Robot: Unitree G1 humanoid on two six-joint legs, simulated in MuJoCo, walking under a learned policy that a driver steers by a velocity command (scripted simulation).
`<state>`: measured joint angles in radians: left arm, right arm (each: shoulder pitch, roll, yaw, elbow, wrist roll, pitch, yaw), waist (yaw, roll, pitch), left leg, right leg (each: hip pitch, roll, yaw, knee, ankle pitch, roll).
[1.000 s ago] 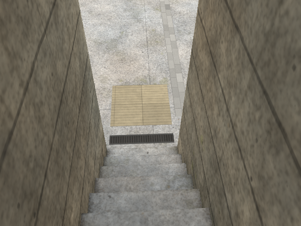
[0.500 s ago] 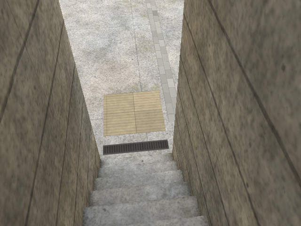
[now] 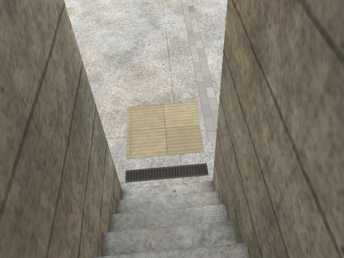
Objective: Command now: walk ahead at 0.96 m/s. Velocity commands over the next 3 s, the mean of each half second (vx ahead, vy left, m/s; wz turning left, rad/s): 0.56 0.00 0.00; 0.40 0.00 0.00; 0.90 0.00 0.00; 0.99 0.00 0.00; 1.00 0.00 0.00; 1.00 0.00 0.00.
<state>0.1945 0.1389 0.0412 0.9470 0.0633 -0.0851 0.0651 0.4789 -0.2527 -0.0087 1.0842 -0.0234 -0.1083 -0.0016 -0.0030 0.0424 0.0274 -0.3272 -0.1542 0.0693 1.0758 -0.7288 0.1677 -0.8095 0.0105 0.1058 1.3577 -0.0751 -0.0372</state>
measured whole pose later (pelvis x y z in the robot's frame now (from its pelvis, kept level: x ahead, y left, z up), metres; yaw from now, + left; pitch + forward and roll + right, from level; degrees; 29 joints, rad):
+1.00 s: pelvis +0.46 +0.00 -0.40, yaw -1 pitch +1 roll +2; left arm 0.56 0.23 0.03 0.95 0.00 -0.06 0.04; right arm 0.23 -0.26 -0.04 0.96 -0.05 -0.04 0.00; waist 0.06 0.01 -0.03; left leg -0.73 -0.09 -0.19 1.43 -0.45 0.08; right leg -0.41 -0.02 -0.11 1.09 -0.69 -0.07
